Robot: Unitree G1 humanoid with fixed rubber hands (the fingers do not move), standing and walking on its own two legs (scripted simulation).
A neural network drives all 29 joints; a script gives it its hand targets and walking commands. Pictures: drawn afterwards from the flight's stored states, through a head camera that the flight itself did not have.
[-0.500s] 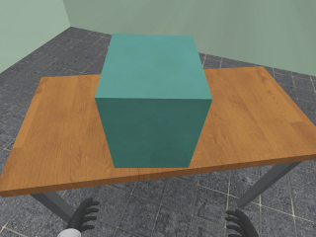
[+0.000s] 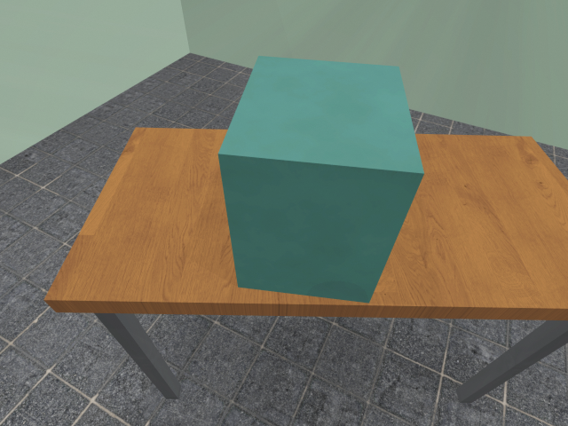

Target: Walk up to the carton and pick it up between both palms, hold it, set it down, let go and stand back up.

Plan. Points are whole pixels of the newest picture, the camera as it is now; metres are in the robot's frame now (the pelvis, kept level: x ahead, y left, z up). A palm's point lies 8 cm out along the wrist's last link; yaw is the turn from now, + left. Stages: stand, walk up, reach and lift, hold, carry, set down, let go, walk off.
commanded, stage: stand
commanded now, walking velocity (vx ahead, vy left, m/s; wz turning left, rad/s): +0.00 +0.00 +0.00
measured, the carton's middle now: (314, 181) +0.48 -0.01 +0.09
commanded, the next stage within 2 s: none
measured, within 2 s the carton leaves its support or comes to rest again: neither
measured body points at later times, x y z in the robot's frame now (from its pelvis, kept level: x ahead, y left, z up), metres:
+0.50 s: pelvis -0.01 -0.01 +0.01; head -0.02 +0.00 +0.46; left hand -0.06 +0.19 -0.16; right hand -0.01 -0.23 -0.15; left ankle +0.06 +0.10 -0.73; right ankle -0.04 -0.12 -0.73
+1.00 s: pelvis +0.01 -0.04 +0.01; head +0.02 -0.03 +0.46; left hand -0.05 +0.16 -0.16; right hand -0.01 -0.23 -0.16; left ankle +0.06 +0.10 -0.73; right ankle -0.04 -0.12 -0.73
